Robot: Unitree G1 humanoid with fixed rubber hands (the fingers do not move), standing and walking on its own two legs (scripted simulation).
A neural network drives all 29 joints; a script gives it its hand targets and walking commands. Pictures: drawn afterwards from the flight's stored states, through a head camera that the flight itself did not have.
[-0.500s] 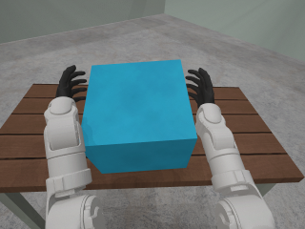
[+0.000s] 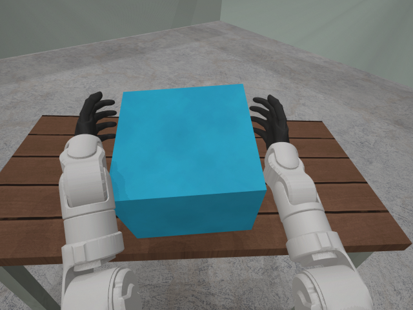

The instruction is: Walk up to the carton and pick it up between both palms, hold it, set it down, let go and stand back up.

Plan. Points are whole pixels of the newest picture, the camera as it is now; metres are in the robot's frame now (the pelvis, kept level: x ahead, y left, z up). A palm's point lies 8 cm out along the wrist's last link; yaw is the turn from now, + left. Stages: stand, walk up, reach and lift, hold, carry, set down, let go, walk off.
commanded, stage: hold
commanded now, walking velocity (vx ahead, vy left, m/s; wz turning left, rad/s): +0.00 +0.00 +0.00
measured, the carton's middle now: (189, 162) +0.38 +0.00 +0.11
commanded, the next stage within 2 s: none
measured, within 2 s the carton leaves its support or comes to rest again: neither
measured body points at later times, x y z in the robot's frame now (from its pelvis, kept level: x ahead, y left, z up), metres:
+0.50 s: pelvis -0.01 +0.00 +0.00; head -0.04 +0.03 +0.45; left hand +0.38 +0.17 +0.21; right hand +0.36 -0.16 +0.20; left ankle +0.03 +0.12 -0.75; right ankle +0.03 -0.10 -0.75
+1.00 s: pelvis +0.00 +0.00 +0.00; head -0.03 +0.03 +0.45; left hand +0.38 +0.17 +0.21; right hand +0.36 -0.16 +0.20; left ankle +0.03 +0.12 -0.75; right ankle +0.03 -0.10 -0.75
